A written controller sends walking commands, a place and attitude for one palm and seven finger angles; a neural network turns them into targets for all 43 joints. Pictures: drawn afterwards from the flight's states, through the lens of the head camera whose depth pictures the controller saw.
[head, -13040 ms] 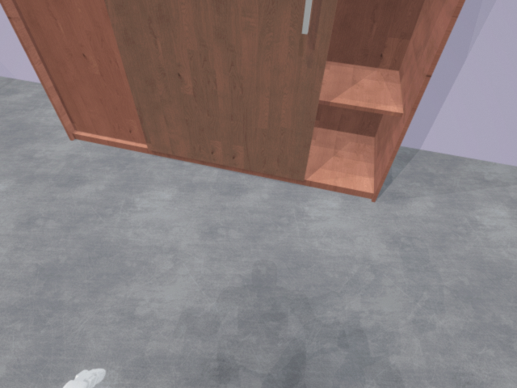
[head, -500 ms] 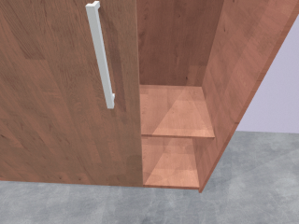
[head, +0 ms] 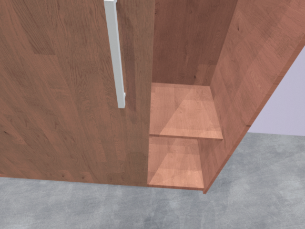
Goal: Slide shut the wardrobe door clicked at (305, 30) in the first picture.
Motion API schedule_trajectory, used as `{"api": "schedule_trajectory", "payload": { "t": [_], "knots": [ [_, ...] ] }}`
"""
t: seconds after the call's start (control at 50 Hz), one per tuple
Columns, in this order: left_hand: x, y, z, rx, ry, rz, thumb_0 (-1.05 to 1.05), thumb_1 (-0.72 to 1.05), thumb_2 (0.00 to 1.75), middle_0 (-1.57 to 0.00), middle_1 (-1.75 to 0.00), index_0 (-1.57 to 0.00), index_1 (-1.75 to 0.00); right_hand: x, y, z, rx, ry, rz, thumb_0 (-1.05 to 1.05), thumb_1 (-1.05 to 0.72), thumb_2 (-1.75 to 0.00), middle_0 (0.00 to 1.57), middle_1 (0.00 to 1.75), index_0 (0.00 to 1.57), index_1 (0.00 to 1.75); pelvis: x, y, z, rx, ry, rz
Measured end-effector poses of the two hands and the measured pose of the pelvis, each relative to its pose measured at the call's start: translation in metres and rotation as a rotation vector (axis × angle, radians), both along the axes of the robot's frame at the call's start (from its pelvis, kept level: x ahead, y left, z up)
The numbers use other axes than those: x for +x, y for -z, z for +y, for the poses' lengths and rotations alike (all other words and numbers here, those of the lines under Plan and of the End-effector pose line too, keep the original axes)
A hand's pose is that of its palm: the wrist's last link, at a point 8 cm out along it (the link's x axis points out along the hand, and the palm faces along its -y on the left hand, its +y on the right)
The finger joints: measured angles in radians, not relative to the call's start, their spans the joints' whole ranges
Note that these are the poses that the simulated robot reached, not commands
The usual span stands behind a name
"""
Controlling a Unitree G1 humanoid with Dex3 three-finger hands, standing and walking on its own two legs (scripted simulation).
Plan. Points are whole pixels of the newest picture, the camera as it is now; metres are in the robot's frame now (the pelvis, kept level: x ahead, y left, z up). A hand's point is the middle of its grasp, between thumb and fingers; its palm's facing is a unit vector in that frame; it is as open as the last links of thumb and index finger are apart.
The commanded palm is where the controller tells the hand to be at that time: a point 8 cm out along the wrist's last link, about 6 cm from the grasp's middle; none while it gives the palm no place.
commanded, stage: come to a stop and stand still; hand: left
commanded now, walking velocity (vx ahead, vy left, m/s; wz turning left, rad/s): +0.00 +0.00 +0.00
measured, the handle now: (118, 60) +0.49 +0.14 +0.21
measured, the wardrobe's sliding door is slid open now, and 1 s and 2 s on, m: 0.38 0.38 0.38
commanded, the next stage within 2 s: look again from close up in 0.66 s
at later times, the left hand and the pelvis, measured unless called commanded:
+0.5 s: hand out of the picture -0.02 +0.19 -0.18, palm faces +0.04 -0.99 -0.16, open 7.4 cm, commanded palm none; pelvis +0.00 +0.03 +0.00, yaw +0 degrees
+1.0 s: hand out of the picture -0.04 +0.19 -0.18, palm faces +0.03 -0.99 -0.16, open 7.4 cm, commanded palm none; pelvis +0.00 +0.04 +0.00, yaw -1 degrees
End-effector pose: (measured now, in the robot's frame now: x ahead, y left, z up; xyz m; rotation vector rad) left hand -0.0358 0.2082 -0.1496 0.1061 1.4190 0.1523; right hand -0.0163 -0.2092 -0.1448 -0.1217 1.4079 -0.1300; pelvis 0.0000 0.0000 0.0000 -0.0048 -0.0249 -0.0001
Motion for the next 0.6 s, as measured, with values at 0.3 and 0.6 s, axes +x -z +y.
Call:
{"api": "schedule_trajectory", "payload": {
  "t": [0.3,0.6],
  "knots": [
    [0.009,0.002,0.019,-0.006,0.007,-0.014,0.0,0.91,0.9,-0.2,-0.3,-0.2,-0.3,0.003,-0.002,0.018,-0.012,0.004,-0.012,0.0,-0.91,-0.9,0.2,0.3,0.2,0.3,0.002,0.0,0.021,0.0,0.003,-0.002],
    [0.002,0.0,0.034,0.0,0.007,0.002,0.0,0.91,0.9,-0.2,-0.3,-0.2,-0.3,0.001,-0.003,0.03,-0.013,0.011,-0.019,0.0,-0.91,-0.9,0.2,0.3,0.2,0.3,-0.001,-0.001,0.035,0.003,0.009,-0.006]
  ]
}}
